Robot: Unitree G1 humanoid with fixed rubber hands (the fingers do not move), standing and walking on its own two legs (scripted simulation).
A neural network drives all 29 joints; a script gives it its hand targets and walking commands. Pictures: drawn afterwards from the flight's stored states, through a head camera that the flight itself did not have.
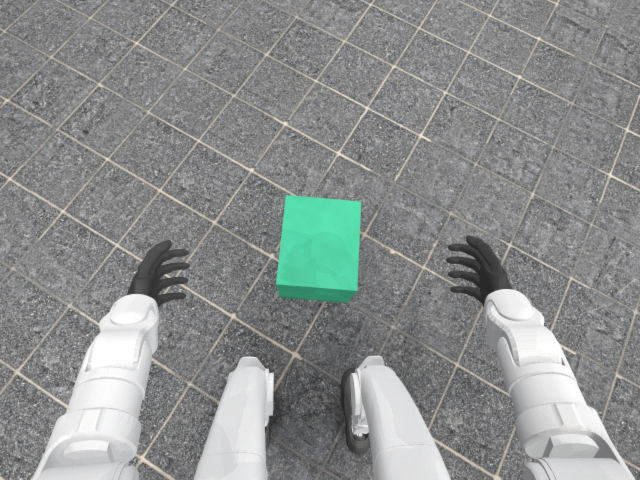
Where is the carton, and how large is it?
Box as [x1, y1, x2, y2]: [276, 195, 360, 302]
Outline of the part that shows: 286,195 276,285 280,297 346,302 356,291 360,201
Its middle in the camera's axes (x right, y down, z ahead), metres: -0.01 +0.04 +1.03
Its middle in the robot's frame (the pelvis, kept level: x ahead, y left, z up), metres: +0.51 -0.03 -0.59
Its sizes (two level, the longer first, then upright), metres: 0.225 0.189 0.211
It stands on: the floor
